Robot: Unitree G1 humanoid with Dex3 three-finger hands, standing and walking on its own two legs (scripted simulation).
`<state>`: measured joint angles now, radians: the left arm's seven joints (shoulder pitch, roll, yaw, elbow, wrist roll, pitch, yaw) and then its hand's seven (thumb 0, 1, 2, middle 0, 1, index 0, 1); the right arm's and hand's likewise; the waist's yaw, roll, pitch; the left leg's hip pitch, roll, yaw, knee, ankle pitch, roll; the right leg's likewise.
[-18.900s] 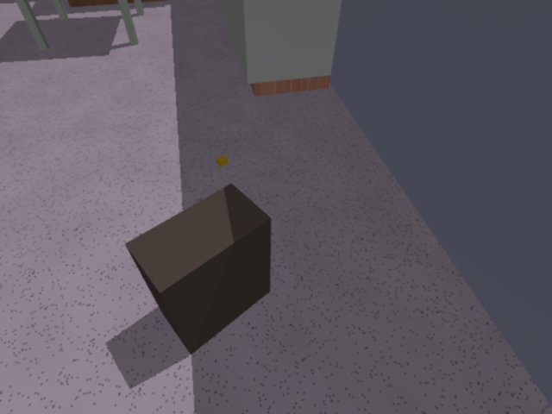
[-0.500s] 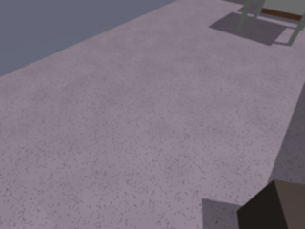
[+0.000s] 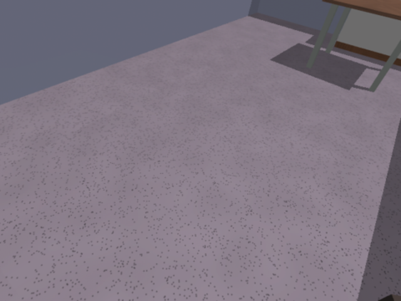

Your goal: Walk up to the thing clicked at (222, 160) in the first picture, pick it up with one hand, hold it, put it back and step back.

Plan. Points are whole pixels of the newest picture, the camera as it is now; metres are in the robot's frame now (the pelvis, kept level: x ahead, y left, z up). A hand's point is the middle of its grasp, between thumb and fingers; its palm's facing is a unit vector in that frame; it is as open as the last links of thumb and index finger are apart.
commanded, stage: walk up
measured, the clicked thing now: out of the picture +0.74 -1.39 -0.76
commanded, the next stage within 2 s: none
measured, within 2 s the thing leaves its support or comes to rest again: neither
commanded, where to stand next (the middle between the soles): +1.26 -0.09 m, yaw -1 degrees
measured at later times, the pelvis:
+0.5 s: pelvis +0.29 -0.06 -0.01, yaw -3 degrees
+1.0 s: pelvis +0.57 -0.03 +0.00, yaw -4 degrees
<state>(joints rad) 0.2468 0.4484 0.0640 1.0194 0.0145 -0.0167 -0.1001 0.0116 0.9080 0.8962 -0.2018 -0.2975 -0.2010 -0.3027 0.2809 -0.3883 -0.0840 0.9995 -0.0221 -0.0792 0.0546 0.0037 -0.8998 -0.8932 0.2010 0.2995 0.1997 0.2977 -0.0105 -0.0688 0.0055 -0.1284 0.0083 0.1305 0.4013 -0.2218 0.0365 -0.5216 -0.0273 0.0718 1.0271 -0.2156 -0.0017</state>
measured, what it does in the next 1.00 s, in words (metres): walks ahead: right foot, then left foot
